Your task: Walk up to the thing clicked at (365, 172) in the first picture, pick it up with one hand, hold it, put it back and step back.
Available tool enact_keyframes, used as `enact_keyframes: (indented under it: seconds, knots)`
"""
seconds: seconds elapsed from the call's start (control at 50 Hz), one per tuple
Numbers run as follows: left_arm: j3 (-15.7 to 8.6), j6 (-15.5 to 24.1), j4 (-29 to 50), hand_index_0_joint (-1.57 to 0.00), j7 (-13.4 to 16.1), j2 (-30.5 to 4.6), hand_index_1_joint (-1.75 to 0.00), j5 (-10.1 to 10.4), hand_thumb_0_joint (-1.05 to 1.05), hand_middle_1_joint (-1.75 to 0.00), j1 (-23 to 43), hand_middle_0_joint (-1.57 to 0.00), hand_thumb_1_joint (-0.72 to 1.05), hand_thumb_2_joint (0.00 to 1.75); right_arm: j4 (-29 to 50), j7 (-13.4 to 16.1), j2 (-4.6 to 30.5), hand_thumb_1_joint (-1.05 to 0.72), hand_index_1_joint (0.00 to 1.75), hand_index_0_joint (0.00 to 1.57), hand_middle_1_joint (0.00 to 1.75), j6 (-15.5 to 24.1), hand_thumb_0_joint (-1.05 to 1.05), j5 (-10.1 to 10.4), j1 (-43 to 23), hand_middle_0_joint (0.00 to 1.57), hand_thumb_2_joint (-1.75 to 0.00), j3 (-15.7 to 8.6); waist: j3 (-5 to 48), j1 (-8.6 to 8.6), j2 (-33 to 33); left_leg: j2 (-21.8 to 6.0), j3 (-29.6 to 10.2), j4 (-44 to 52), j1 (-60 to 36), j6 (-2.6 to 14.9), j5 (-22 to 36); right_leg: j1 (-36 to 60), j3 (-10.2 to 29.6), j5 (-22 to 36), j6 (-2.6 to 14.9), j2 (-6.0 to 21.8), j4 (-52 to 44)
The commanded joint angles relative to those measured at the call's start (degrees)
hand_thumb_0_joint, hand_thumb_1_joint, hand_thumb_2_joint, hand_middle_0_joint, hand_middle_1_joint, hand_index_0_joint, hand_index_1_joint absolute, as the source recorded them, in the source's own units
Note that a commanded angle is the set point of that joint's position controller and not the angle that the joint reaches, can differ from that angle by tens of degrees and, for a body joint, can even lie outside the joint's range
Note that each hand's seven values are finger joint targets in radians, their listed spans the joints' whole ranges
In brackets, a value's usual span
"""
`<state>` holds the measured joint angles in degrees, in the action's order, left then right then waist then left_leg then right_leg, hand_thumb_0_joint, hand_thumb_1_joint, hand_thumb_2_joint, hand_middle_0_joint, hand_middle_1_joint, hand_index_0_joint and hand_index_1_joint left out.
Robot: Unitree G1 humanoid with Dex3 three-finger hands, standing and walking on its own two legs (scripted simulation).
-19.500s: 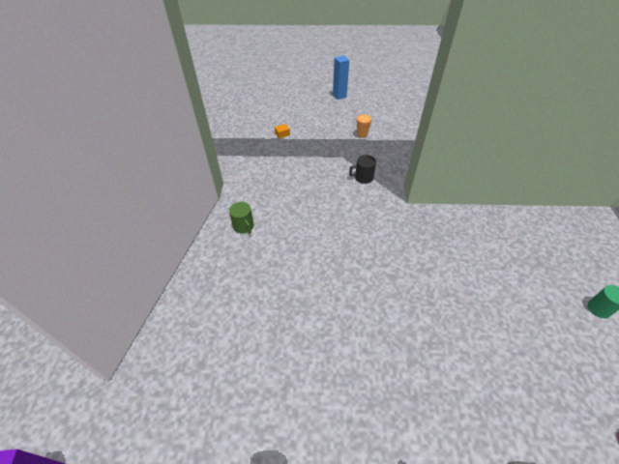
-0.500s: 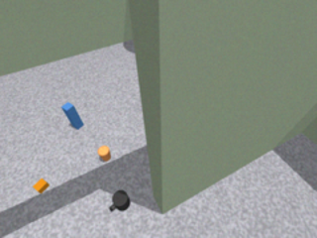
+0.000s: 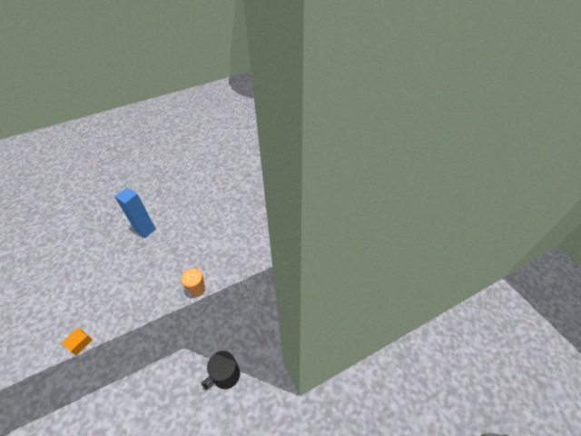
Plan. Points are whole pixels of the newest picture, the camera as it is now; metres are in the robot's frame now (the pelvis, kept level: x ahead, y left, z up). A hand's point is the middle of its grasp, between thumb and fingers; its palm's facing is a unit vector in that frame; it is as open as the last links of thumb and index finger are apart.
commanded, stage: stand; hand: left
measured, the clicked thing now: (219, 373) +0.39 +0.26 -0.73
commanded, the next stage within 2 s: walk up in 0.80 s
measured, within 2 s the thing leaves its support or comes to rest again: neither
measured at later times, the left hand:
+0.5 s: hand out of the picture +0.07 +0.26 -0.15, palm faces -0.01 -0.94 -0.35, open 7.4 cm
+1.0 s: hand out of the picture +0.08 +0.27 -0.16, palm faces +0.00 -0.94 -0.35, open 7.4 cm
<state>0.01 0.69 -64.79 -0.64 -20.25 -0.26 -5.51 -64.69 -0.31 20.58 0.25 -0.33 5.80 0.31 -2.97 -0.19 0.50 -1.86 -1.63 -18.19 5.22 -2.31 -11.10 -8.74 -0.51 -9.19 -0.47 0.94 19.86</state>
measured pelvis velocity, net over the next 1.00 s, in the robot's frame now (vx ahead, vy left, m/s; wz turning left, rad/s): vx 0.02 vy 0.01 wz -0.01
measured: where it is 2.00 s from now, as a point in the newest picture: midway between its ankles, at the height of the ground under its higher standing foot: outside the picture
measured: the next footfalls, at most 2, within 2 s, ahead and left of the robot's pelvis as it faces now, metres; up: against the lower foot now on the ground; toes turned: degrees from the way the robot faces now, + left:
none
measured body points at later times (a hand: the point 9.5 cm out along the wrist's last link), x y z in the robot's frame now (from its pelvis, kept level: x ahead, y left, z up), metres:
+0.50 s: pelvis +0.00 +0.00 +0.00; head +0.01 -0.01 +0.45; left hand +0.08 +0.30 -0.13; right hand +0.08 -0.30 -0.14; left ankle -0.01 +0.15 -0.75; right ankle +0.02 -0.12 -0.75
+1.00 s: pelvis +0.02 +0.01 +0.00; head +0.02 +0.01 +0.45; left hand +0.08 +0.32 -0.13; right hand +0.07 -0.30 -0.14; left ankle -0.01 +0.15 -0.75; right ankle +0.02 -0.12 -0.75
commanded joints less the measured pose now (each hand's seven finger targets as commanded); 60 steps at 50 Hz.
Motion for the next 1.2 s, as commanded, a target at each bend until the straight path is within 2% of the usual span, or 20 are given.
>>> enact_keyframes:
  seconds: [0.0, 0.08, 0.16, 0.26, 0.34, 0.46, 0.5, 0.76, 0.78, 0.8, 0.82, 0.86, 0.88, 0.9, 0.94, 0.98, 1.04, 1.08, 1.18]
  knots:
    - [-2.2, 1.2, 3.2, -0.2, 0.8, -12.6, -0.3, -0.2, 0.0, -0.3, 2.3, -0.2, 0.9, 0.9, 3.3, 0.6, 12.3, -0.9, 0.3, 0.2, 0.3, 1.4, 0.0, -0.1, -2.0, 0.2, -0.9, -2.4, 5.3, -0.07, -0.1, -5.7, -3.4, 2.7, 0.5, 2.56, 7.9, 3.3, 4.9, 7.6, 1.4, 6.3, -2.6]
    - [-2.3, 1.2, 3.3, -0.2, 0.9, -12.8, -0.3, -0.3, 0.0, -0.3, 2.7, -0.2, 0.9, 0.9, 3.3, 0.6, 12.2, -0.9, 0.3, 0.2, 0.3, 1.2, 0.0, -0.2, -1.4, 0.2, -0.9, -2.5, 5.2, 0.37, -1.0, -5.7, -3.1, 2.4, 0.6, 2.78, 7.4, 3.7, 5.2, 8.1, 1.54, 6.5, -2.8]
    - [-2.3, 1.1, 3.0, -0.2, 0.8, -12.6, -0.3, -0.1, 0.0, -0.3, 1.8, -0.2, 0.9, 0.9, 3.4, 0.6, 12.3, -0.9, 0.3, 0.2, 0.3, 1.3, 0.0, -0.2, -1.9, 0.2, -0.9, -2.4, 4.3, -0.25, 0.0, -5.6, -3.4, 3.1, 1.1, 2.74, 5.9, 3.3, 5.0, 6.1, 1.43, 6.3, -3.0]
    - [-2.4, 1.1, 3.2, -0.2, 0.8, -12.8, -0.3, -0.2, 0.0, -0.3, 2.1, -0.2, 0.9, 0.9, 3.6, 0.6, 12.2, -0.9, 0.3, 0.2, 0.3, 1.3, 0.0, -0.2, -1.6, 0.2, -0.9, -2.4, 5.0, 0.0, -0.2, -5.5, -3.3, 3.0, 1.0, 2.69, 7.0, 4.2, 5.0, 7.0, 1.63, 6.5, -2.8]
    - [-2.4, 1.1, 3.0, -0.2, 0.8, -12.5, -0.3, -0.2, 0.0, -0.3, 1.9, -0.2, 0.9, 0.9, 3.5, 0.6, 12.4, -0.9, 0.3, 0.2, 0.3, 1.2, 0.0, -0.2, -1.4, 0.2, -0.9, -2.5, 4.3, -0.07, -0.5, -5.5, -3.5, 3.0, 1.4, 2.86, 5.4, 3.5, 4.9, 5.0, 1.48, 6.3, -3.5]
    - [-2.5, 1.2, 3.4, -0.2, 0.9, -12.9, -0.3, -0.2, 0.0, -0.3, 2.4, -0.2, 0.9, 0.9, 3.7, 0.6, 11.9, -0.9, 0.3, 0.2, 0.3, 1.1, 0.0, -0.3, -0.7, 0.2, -0.9, -2.4, 4.9, 0.43, -1.0, -5.4, -3.2, 2.5, 1.3, 2.91, 5.7, 3.6, 5.2, 6.8, 1.63, 6.7, -3.2]
    - [-2.5, 1.2, 3.3, -0.2, 0.8, -12.6, -0.3, -0.2, 0.0, -0.3, 1.8, -0.2, 0.9, 0.9, 3.6, 0.6, 12.3, -0.9, 0.3, 0.2, 0.3, 1.2, 0.0, -0.2, -1.0, 0.2, -0.9, -2.4, 4.7, 0.07, 0.0, -5.6, -3.5, 2.6, 1.1, 3.01, 6.6, 3.8, 5.0, 7.4, 1.48, 6.5, -3.0]
    - [-2.5, 1.1, 3.5, -0.2, 0.9, -12.6, -0.3, -0.2, 0.0, -0.3, 1.7, -0.2, 0.9, 0.9, 3.8, 0.7, 12.1, -0.9, 0.3, 0.2, 0.3, 1.2, 0.0, -0.3, -1.1, 0.2, -0.9, -2.4, 4.2, -0.11, -0.6, -5.6, -3.4, 3.0, 0.8, 2.9, 6.7, 3.1, 4.9, 6.5, 1.43, 6.3, -3.1]
    - [-3.6, 1.5, 4.2, -0.2, 0.7, -13.3, -0.3, -0.5, 0.0, -0.3, 1.0, -0.2, 0.9, 0.9, 4.4, 0.3, 12.4, -0.9, 0.3, 0.2, 0.3, 0.9, 0.0, -0.7, 0.6, 0.2, -0.9, -3.3, 5.7, -0.37, -0.7, -3.3, -1.3, 1.6, 1.2, 4.28, -1.9, 4.8, 5.5, -1.7, 1.76, 5.3, -4.0]
    - [-3.8, 1.5, 4.1, -0.2, 0.7, -13.7, -0.3, -0.8, 0.0, -0.3, 0.8, -0.2, 0.9, 0.9, 4.3, 0.2, 11.9, -0.9, 0.3, 0.2, 0.3, 0.7, 0.0, -1.0, 0.9, 0.2, -0.9, -3.3, 4.6, -0.37, -1.7, -2.7, -0.7, 0.9, 2.1, 4.37, -5.0, 3.4, 6.7, -6.4, 2.27, 5.9, -4.7]
    - [-4.1, 1.6, 4.3, -0.2, 0.7, -13.8, -0.3, -0.9, 0.0, -0.3, 1.0, -0.2, 0.9, 0.9, 4.7, 0.1, 11.5, -0.9, 0.3, 0.2, 0.3, 0.6, 0.0, -1.1, 1.1, 0.2, -0.9, -3.3, 2.8, -0.39, -2.2, -2.3, -0.6, 0.6, 3.5, 4.39, -7.2, 1.9, 7.7, -10.9, 2.5, 6.1, -5.7]
    - [-4.4, 1.6, 4.9, -0.2, 0.8, -13.8, -0.3, -1.1, 0.0, -0.3, 1.4, -0.2, 0.9, 0.9, 4.9, -0.1, 11.2, -0.9, 0.3, 0.2, 0.3, 0.6, 0.0, -1.2, 1.9, 0.2, -0.9, -3.5, 0.4, -0.16, -3.4, -2.2, -0.9, 0.3, 5.0, 4.31, -7.8, -0.1, 9.0, -13.4, 3.14, 6.6, -6.3]
    - [-4.4, 1.6, 5.0, -0.2, 0.8, -13.5, -0.3, -1.0, 0.0, -0.3, 1.3, -0.2, 0.9, 0.9, 5.1, -0.1, 11.3, -0.9, 0.3, 0.2, 0.3, 0.7, 0.0, -1.3, 1.9, 0.2, -0.9, -3.6, -1.3, -0.2, -3.3, -2.1, -1.2, 0.4, 5.3, 4.37, -7.2, -1.6, 8.8, -13.2, 3.12, 6.4, -6.2]
    - [-4.4, 1.6, 5.4, -0.2, 0.8, -13.5, -0.3, -1.1, 0.0, -0.3, 1.1, -0.2, 0.9, 0.9, 5.4, -0.1, 11.5, -0.9, 0.3, 0.2, 0.3, 0.8, 0.0, -1.3, 2.1, 0.2, -0.9, -3.8, -1.6, -0.1, -3.2, -2.4, -1.6, 0.6, 5.0, 4.6, -6.2, -1.9, 8.3, -10.6, 3.02, 6.1, -5.6]
    - [-4.3, 1.8, 5.9, -0.2, 0.8, -12.8, -0.3, -0.9, 0.0, -0.3, 1.0, -0.2, 0.9, 0.9, 5.5, -0.1, 11.4, -0.9, 0.3, 0.2, 0.3, 1.2, 0.0, -1.1, 3.4, 0.2, -0.9, -3.9, 0.9, 0.21, -2.7, -3.4, -2.3, 0.7, 3.3, 4.65, -1.0, 0.1, 6.8, -4.1, 2.89, 5.3, -3.1]
    - [-4.1, 1.9, 6.1, -0.2, 0.8, -12.2, -0.3, -0.5, 0.0, -0.3, 0.1, -0.2, 0.9, 0.9, 6.0, 0.1, 11.9, -0.9, 0.3, 0.2, 0.3, 1.5, 0.0, -1.1, 2.9, 0.2, -0.9, -4.0, 2.6, -0.25, -0.3, -4.2, -2.9, 0.9, 2.0, 4.85, 3.9, 1.5, 5.2, 2.7, 2.48, 4.4, -0.3]
    - [-3.8, 1.9, 6.5, -0.2, 1.1, -12.2, -0.3, -0.4, 0.0, -0.3, -0.5, -0.2, 0.9, 0.9, 6.9, 0.4, 12.5, -0.9, 0.3, 0.2, 0.3, 1.4, 0.0, -0.8, 2.6, 0.2, -0.9, -4.4, 4.5, -0.19, 1.0, -4.8, -2.5, -0.1, 1.0, 5.14, 11.3, 4.5, 4.1, 12.0, 2.38, 4.6, 2.1]
    - [-3.7, 1.8, 6.5, -0.2, 1.3, -12.2, -0.3, -0.2, 0.0, -0.3, -1.2, -0.2, 0.9, 0.9, 7.5, 0.5, 12.5, -0.9, 0.3, 0.2, 0.3, 1.2, 0.0, -0.7, 2.7, 0.2, -0.9, -4.7, 5.5, -0.17, 0.9, -4.9, -1.8, -1.5, -1.2, 5.19, 15.4, 4.5, 3.6, 14.5, 2.52, 4.5, 3.2]
    - [-3.5, 1.4, 7.4, -0.2, 1.6, -12.2, -0.3, -0.2, 0.0, -0.3, -0.3, -0.2, 0.9, 0.9, 8.2, 0.6, 12.6, -0.9, 0.3, 0.2, 0.3, 0.6, 0.0, -0.4, 2.9, 0.2, -0.9, -5.2, 4.6, 0.25, 1.2, -4.7, -1.3, -2.3, -0.8, 5.37, 16.2, 4.1, 3.2, 14.6, 2.81, 4.3, 4.8]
